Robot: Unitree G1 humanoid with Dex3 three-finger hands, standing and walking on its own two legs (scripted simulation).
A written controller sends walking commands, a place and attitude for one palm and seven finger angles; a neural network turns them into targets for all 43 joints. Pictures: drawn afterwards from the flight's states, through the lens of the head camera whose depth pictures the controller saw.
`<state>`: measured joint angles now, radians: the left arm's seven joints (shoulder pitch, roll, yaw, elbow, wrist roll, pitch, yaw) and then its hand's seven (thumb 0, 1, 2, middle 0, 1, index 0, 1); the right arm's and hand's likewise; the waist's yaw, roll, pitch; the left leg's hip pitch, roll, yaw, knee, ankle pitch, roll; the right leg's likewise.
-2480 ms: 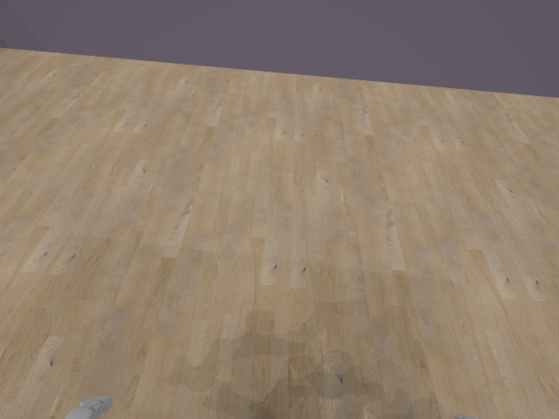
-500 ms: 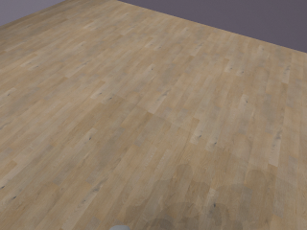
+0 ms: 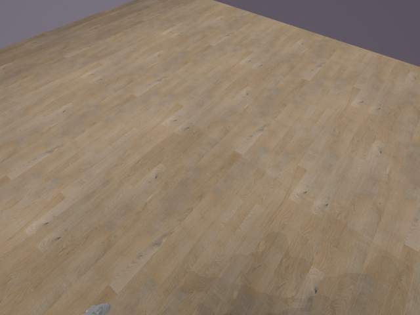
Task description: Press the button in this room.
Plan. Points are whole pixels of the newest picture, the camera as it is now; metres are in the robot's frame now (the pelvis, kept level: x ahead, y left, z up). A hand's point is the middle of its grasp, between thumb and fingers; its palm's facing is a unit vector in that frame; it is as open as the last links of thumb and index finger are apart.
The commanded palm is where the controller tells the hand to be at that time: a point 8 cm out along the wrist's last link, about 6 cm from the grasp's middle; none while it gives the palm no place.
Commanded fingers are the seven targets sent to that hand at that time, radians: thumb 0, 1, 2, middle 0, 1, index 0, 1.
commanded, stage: turn or walk to find it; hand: left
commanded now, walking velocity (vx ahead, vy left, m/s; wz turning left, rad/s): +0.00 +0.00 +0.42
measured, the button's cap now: out of the picture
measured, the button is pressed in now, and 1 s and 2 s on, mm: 0 0 0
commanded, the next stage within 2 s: none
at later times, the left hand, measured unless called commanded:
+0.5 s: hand out of the picture -0.06 +0.20 -0.18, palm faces +0.31 -0.92 -0.22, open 7.4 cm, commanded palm none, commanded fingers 0.00 0.90 0.90 -0.20 -0.30 -0.20 -0.30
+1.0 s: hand out of the picture -0.06 +0.20 -0.15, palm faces +0.43 -0.86 -0.28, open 7.4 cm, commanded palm none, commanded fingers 0.00 0.90 0.90 -0.20 -0.30 -0.20 -0.30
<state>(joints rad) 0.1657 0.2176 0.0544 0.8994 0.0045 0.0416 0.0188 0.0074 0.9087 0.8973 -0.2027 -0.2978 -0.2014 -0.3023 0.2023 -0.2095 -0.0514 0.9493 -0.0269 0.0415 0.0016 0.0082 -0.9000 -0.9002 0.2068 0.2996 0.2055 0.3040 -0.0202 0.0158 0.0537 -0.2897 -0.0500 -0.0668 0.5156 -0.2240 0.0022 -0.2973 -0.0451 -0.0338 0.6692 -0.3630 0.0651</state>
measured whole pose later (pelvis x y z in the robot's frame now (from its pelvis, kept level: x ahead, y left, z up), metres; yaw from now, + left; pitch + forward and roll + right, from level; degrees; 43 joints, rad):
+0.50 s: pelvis -0.03 +0.00 -0.01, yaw +15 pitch -1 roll +0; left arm 0.28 0.22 0.05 0.96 0.02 0.03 0.02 0.01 0.90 0.90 -0.21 -0.30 -0.21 -0.30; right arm 0.17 -0.22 -0.06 0.98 -0.01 0.05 0.01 0.01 -0.91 -0.90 0.20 0.30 0.20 0.30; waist 0.02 -0.04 0.07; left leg -0.27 0.03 0.08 0.61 -0.30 -0.02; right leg -0.26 -0.16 -0.27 0.66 -0.35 0.02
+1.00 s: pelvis -0.07 -0.02 +0.00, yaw +25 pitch -1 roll +1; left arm 0.17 0.19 0.05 0.91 0.01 0.03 0.02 0.01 0.91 0.90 -0.20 -0.30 -0.20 -0.30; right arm 0.23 -0.22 -0.07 0.97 -0.02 0.05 0.01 0.01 -0.90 -0.90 0.21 0.30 0.20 0.30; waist -0.03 0.05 0.05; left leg -0.37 -0.06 -0.06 0.58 -0.25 0.01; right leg -0.24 -0.03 -0.06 0.56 -0.32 0.00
